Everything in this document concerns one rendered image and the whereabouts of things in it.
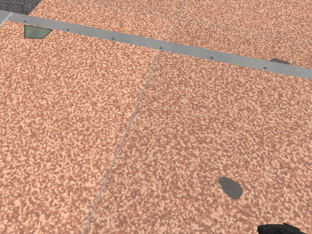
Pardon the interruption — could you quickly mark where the robot right hand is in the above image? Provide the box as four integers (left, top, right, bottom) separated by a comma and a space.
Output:
257, 222, 306, 234

